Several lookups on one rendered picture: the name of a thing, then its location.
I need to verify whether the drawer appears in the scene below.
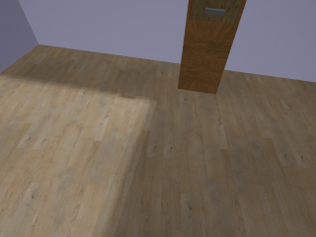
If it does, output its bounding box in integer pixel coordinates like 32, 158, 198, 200
190, 0, 243, 25

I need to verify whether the handle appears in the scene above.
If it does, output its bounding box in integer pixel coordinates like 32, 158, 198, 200
204, 7, 225, 16

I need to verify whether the cabinet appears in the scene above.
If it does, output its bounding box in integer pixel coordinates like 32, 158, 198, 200
178, 0, 247, 95

